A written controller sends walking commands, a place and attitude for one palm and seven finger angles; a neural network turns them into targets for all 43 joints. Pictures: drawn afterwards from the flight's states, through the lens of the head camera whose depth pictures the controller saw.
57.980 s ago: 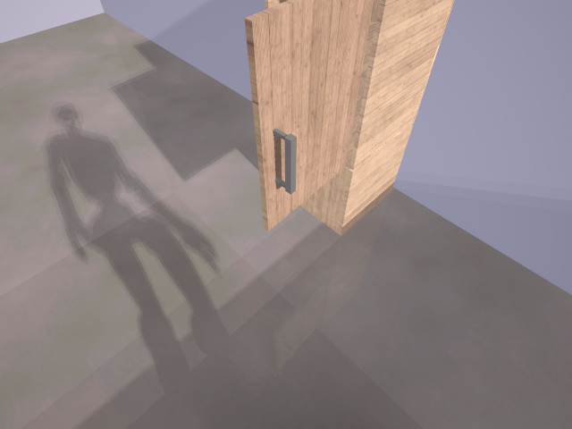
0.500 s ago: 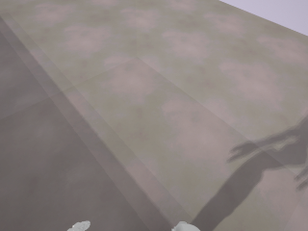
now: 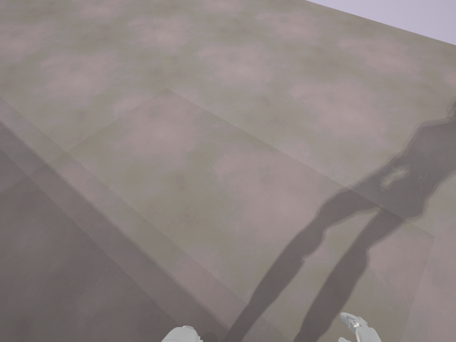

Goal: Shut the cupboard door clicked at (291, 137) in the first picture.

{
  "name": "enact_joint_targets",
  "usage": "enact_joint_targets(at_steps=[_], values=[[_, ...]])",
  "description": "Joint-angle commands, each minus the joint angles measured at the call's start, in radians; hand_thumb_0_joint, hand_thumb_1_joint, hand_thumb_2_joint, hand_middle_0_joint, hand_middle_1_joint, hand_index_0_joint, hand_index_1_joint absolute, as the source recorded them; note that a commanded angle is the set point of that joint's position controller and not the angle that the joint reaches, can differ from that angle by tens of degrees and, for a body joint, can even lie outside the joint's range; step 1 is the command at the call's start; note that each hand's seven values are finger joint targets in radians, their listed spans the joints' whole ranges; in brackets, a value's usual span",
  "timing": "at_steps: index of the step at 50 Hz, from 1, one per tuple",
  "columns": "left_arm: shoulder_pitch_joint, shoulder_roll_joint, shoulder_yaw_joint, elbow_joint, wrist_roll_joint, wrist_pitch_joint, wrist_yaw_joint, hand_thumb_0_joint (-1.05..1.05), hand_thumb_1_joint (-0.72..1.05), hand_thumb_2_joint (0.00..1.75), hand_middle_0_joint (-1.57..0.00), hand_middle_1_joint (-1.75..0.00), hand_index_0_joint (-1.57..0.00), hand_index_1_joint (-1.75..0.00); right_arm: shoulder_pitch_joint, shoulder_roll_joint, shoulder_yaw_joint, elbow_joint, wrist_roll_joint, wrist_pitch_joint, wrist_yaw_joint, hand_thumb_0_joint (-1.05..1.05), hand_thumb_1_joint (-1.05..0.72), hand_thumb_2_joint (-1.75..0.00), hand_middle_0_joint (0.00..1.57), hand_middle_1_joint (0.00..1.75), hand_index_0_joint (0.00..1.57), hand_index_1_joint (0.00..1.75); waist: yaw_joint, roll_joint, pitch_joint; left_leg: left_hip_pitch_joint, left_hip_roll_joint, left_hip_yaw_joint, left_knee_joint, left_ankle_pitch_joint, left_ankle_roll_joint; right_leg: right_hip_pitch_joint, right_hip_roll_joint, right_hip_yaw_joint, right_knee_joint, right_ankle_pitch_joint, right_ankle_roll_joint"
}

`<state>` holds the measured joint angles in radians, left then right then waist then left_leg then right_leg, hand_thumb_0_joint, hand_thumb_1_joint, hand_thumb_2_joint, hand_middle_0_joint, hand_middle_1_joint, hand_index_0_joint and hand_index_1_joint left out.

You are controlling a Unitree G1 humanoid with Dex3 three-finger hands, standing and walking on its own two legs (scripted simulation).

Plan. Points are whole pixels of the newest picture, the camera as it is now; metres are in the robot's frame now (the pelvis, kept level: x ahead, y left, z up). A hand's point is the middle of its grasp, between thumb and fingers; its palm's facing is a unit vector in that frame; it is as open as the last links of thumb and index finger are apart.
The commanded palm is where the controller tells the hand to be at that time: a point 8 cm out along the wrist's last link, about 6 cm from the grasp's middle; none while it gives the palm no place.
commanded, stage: turn to face it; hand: left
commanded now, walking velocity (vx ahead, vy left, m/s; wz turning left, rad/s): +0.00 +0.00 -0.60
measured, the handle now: out of the picture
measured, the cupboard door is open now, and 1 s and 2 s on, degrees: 26 26 26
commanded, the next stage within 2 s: none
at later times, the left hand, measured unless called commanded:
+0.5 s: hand (142, 317) +0.17 +0.20 -0.16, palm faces -0.34 -0.91 -0.24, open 7.4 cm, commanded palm none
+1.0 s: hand (166, 305) +0.20 +0.16 -0.18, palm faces -0.56 -0.81 -0.19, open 7.4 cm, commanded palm none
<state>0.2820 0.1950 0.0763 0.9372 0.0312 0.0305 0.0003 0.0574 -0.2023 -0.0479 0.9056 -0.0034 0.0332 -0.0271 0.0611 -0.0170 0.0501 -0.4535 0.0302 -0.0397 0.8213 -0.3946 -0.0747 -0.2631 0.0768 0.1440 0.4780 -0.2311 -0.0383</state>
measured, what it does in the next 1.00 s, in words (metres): steps on the spot, turning right: left foot, then right foot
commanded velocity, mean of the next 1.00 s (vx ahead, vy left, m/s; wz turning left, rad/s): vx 0.00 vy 0.00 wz -0.60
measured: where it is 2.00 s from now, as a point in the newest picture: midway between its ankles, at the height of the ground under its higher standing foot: outside the picture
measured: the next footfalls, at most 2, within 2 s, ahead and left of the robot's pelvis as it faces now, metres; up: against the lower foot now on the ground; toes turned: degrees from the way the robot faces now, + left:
left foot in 0.08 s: +0.07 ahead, +0.14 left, +0.00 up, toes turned -4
right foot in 0.54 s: -0.03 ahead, -0.11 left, +0.00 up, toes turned -27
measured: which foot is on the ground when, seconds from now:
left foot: up 0.00-0.06, down 0.08-0.54, up 0.56-0.90, down 0.92-1.00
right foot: down 0.00-0.08, up 0.10-0.52, down 0.54-0.92, up 0.94-1.00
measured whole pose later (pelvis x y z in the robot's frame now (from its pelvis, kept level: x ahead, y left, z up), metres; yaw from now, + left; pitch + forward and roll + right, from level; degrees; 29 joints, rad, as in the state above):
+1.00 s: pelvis +0.02 +0.04 -0.01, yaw -38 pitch +0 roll -1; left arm 0.19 0.25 0.08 0.90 0.02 0.09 -0.02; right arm 0.18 -0.19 -0.01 0.87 -0.02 0.01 -0.02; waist 0.02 -0.06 0.07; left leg -0.32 0.06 0.09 0.59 -0.28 0.02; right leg -0.43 0.04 0.08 0.94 -0.50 0.03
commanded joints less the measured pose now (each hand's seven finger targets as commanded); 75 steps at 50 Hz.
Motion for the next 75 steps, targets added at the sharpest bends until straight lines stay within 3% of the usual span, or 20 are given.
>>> enact_joint_targets(at_steps=[1,2,4,5,11,22,25,26,27,28,33,44,46,47,52,64,67,68,70,75], values=[[-0.017,0.202,0.057,-0.084,-0.004,-0.01,0.015,0.0,0.9,0.9,-0.2,-0.3,-0.2,-0.3,0.079,-0.085,-0.02,-0.067,0.008,-0.03,-0.01,0.0,-0.9,-0.9,0.2,0.3,0.2,0.3,-0.059,-0.142,-0.115,0.192,-0.046,0.022,-0.266,0.098,0.006,0.018,-0.211,0.274,-0.003,0.461,-0.098],[-0.039,0.194,0.052,-0.097,-0.012,-0.005,0.015,0.0,0.9,0.9,-0.2,-0.3,-0.2,-0.3,0.124,-0.108,-0.023,-0.056,0.006,-0.038,-0.014,0.0,-0.9,-0.9,0.2,0.3,0.2,0.3,-0.082,-0.116,-0.124,0.337,-0.022,0.029,-0.388,0.191,0.01,-0.078,-0.169,0.242,0.032,0.346,-0.057],[-0.018,0.106,0.033,-0.134,-0.028,-0.001,0.002,0.0,0.9,0.9,-0.2,-0.3,-0.2,-0.3,0.178,-0.267,-0.048,-0.072,-0.018,-0.05,-0.017,0.0,-0.9,-0.9,0.2,0.3,0.2,0.3,-0.09,0.302,-0.137,0.477,0.401,-0.359,-0.547,0.372,0.165,-0.333,0.023,-0.013,0.374,-0.388,0.046],[-0.049,0.146,0.035,-0.138,-0.015,0.001,0.0,0.0,0.9,0.9,-0.2,-0.3,-0.2,-0.3,0.179,-0.266,-0.041,-0.08,-0.025,-0.041,-0.019,0.0,-0.9,-0.9,0.2,0.3,0.2,0.3,-0.097,0.2,-0.096,0.363,0.465,-0.367,-0.531,0.45,0.243,-0.305,-0.037,-0.049,0.549,-0.405,0.061],[-0.01,0.142,0.045,-0.113,-0.009,0.031,-0.035,0.0,0.9,0.9,-0.2,-0.3,-0.2,-0.3,0.065,-0.178,-0.01,-0.117,-0.023,-0.043,-0.023,0.0,-0.9,-0.9,0.2,0.3,0.2,0.3,-0.03,0.208,-0.069,0.301,0.274,-0.006,-0.5,0.505,0.198,-0.29,-0.098,-0.129,0.72,-0.198,0.104],[-0.136,0.108,0.018,-0.149,-0.012,0.022,-0.043,0.0,0.9,0.9,-0.2,-0.3,-0.2,-0.3,0.2,-0.24,-0.048,-0.039,-0.027,-0.034,-0.003,0.0,-0.9,-0.9,0.2,0.3,0.2,0.3,-0.094,0.266,-0.103,0.374,0.337,0.112,-0.406,0.571,0.195,-0.131,-0.093,-0.242,0.273,-0.204,0.074],[-0.03,0.149,0.027,-0.114,-0.011,0.007,-0.038,0.0,0.9,0.9,-0.2,-0.3,-0.2,-0.3,0.171,-0.247,-0.055,-0.042,-0.016,-0.031,0.003,0.0,-0.9,-0.9,0.2,0.3,0.2,0.3,-0.026,0.181,-0.143,0.268,0.287,0.188,-0.22,0.478,0.104,0.117,-0.094,-0.236,-0.041,0.057,0.038],[0.031,0.252,0.042,-0.098,-0.001,-0.008,-0.026,0.0,0.9,0.9,-0.2,-0.3,-0.2,-0.3,0.185,-0.185,-0.044,-0.057,-0.005,-0.028,0.011,0.0,-0.9,-0.9,0.2,0.3,0.2,0.3,0.002,-0.062,-0.184,0.088,0.202,0.25,-0.026,0.241,0.038,0.307,-0.263,-0.03,-0.135,0.256,-0.02],[0.072,0.336,0.059,-0.079,-0.003,-0.012,-0.01,0.0,0.9,0.9,-0.2,-0.3,-0.2,-0.3,0.118,-0.118,-0.021,-0.107,-0.011,-0.025,0.011,0.0,-0.9,-0.9,0.2,0.3,0.2,0.3,0.03,-0.294,-0.143,-0.161,0.056,0.229,0.204,-0.256,-0.008,0.343,-0.461,0.244,-0.117,0.678,-0.124],[0.091,0.331,0.055,-0.075,-0.015,-0.009,0.003,0.0,0.9,0.9,-0.2,-0.3,-0.2,-0.3,0.114,-0.152,-0.018,-0.104,-0.008,-0.011,-0.004,0.0,-0.9,-0.9,0.2,0.3,0.2,0.3,0.032,-0.217,-0.154,-0.176,0.075,0.088,0.326,-0.247,0.001,0.296,-0.494,0.221,-0.105,0.705,-0.194],[-0.102,0.219,0.028,-0.13,-0.014,-0.01,0.013,0.0,0.9,0.9,-0.2,-0.3,-0.2,-0.3,0.138,-0.151,-0.026,-0.061,-0.013,-0.005,0.004,0.0,-0.9,-0.9,0.2,0.3,0.2,0.3,-0.06,-0.163,-0.083,-0.133,0.085,0.052,0.316,-0.008,-0.024,0.149,-0.31,0.047,-0.096,0.528,-0.135],[-0.144,0.216,0.04,-0.137,-0.014,0.01,0.005,0.0,0.9,0.9,-0.2,-0.3,-0.2,-0.3,0.249,-0.133,-0.025,-0.051,-0.001,-0.034,-0.006,0.0,-0.9,-0.9,0.2,0.3,0.2,0.3,-0.112,-0.115,-0.104,0.298,0.007,0.077,-0.383,0.189,-0.001,-0.082,-0.212,0.157,0.026,0.223,-0.06],[-0.103,0.117,0.018,-0.164,-0.027,0.016,-0.008,0.0,0.9,0.9,-0.2,-0.3,-0.2,-0.3,0.288,-0.287,-0.05,-0.059,-0.018,-0.045,-0.011,0.0,-0.9,-0.9,0.2,0.3,0.2,0.3,-0.107,0.357,-0.135,0.416,0.403,-0.314,-0.547,0.341,0.147,-0.295,-0.009,-0.085,0.411,-0.371,0.058],[-0.125,0.148,0.024,-0.167,-0.018,0.019,-0.009,0.0,0.9,0.9,-0.2,-0.3,-0.2,-0.3,0.281,-0.287,-0.042,-0.071,-0.028,-0.038,-0.015,0.0,-0.9,-0.9,0.2,0.3,0.2,0.3,-0.115,0.261,-0.118,0.331,0.459,-0.328,-0.539,0.371,0.224,-0.276,-0.053,-0.069,0.585,-0.403,0.058],[-0.095,0.14,0.041,-0.117,-0.008,0.037,-0.041,0.0,0.9,0.9,-0.2,-0.3,-0.2,-0.3,0.13,-0.189,-0.015,-0.104,-0.029,-0.042,-0.022,0.0,-0.9,-0.9,0.2,0.3,0.2,0.3,-0.054,0.196,-0.048,0.266,0.296,-0.01,-0.532,0.366,0.178,-0.288,-0.103,-0.121,0.722,-0.202,0.094],[-0.138,0.096,0.02,-0.135,-0.011,0.023,-0.04,0.0,0.9,0.9,-0.2,-0.3,-0.2,-0.3,0.216,-0.233,-0.053,-0.034,-0.027,-0.032,-0.002,0.0,-0.9,-0.9,0.2,0.3,0.2,0.3,-0.097,0.238,-0.112,0.359,0.358,0.138,-0.403,0.502,0.189,-0.107,-0.092,-0.245,0.238,-0.197,0.066],[0.018,0.202,0.042,-0.089,-0.003,0.002,-0.027,0.0,0.9,0.9,-0.2,-0.3,-0.2,-0.3,0.166,-0.19,-0.052,-0.056,-0.009,-0.024,0.008,0.0,-0.9,-0.9,0.2,0.3,0.2,0.3,-0.003,-0.02,-0.156,0.136,0.239,0.255,-0.097,0.232,0.055,0.218,-0.204,-0.092,-0.134,0.145,0.001],[0.048,0.31,0.061,-0.077,0.003,-0.008,-0.01,0.0,0.9,0.9,-0.2,-0.3,-0.2,-0.3,0.111,-0.107,-0.028,-0.109,-0.011,-0.02,0.013,0.0,-0.9,-0.9,0.2,0.3,0.2,0.3,0.025,-0.335,-0.095,-0.155,0.073,0.261,0.143,-0.242,-0.005,0.273,-0.435,0.26,-0.174,0.448,-0.105],[0.033,0.291,0.054,-0.084,-0.011,-0.002,0.006,0.0,0.9,0.9,-0.2,-0.3,-0.2,-0.3,0.072,-0.132,-0.026,-0.117,-0.011,-0.001,0.003,0.0,-0.9,-0.9,0.2,0.3,0.2,0.3,0.009,-0.176,-0.051,-0.22,0.091,0.062,0.341,-0.178,0.008,0.196,-0.441,0.2,-0.165,0.448,-0.187],[-0.09,0.201,0.03,-0.119,-0.016,-0.018,0.012,0.0,0.9,0.9,-0.2,-0.3,-0.2,-0.3,0.128,-0.133,-0.032,-0.062,-0.016,0.004,0.01,0.0,-0.9,-0.9,0.2,0.3,0.2,0.3,-0.065,-0.135,-0.085,-0.138,0.073,0.048,0.303,0.041,-0.024,0.147,-0.286,0.066,-0.126,0.435,-0.126]])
